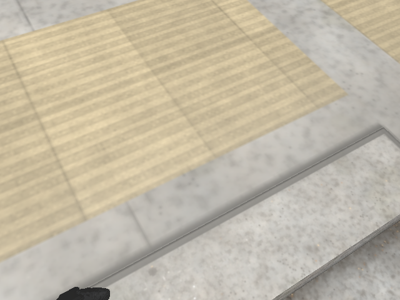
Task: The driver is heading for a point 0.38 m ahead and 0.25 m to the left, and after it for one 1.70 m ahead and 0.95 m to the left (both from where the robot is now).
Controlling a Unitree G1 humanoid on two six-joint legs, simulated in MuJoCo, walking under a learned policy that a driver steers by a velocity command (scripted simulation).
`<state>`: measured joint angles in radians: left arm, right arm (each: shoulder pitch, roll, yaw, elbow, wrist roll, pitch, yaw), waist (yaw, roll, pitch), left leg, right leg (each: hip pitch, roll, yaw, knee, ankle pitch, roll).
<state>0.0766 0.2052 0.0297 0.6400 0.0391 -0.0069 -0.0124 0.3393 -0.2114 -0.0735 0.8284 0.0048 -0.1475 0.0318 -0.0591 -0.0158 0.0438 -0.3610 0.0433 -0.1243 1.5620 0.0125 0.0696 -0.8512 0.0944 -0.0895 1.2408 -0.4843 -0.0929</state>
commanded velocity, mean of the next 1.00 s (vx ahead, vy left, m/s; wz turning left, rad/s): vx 0.58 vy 0.00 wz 0.78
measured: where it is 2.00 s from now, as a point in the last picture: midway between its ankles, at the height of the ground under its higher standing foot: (157, 181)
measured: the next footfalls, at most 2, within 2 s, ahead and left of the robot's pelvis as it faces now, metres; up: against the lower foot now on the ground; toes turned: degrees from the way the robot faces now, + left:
left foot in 0.38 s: +0.39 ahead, +0.09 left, +0.20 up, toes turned +17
right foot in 0.72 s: +0.80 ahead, +0.05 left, +0.20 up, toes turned +36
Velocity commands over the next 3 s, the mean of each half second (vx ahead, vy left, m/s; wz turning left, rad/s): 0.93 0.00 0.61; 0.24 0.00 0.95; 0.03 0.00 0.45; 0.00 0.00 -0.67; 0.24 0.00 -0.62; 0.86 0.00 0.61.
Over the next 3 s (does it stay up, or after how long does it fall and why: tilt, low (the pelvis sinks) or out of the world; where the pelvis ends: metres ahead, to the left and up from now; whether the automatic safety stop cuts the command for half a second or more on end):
stays up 1.05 0.30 0.30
